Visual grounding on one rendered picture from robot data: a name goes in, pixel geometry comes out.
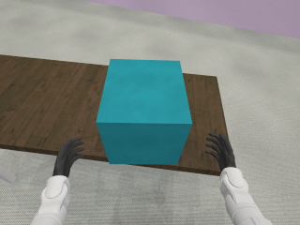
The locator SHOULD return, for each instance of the robot right hand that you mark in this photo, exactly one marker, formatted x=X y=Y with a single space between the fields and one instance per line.
x=224 y=155

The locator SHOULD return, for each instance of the carton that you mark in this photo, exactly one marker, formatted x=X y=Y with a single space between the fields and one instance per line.
x=144 y=116

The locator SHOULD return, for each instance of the robot right forearm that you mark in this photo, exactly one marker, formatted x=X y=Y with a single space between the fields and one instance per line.
x=239 y=204

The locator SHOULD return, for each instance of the table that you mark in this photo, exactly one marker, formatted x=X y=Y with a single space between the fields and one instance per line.
x=45 y=102

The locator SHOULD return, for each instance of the robot left hand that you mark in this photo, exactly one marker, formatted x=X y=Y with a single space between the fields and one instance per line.
x=65 y=157

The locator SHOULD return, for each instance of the robot left forearm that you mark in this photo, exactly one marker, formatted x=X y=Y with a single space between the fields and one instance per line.
x=55 y=198

